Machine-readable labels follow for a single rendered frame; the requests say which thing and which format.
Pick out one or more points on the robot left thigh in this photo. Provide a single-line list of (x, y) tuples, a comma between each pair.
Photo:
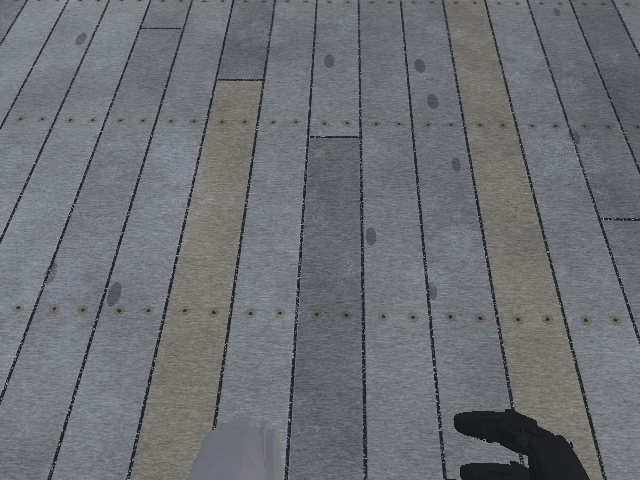
[(239, 451)]

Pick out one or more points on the robot right hand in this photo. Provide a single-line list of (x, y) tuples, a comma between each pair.
[(550, 457)]

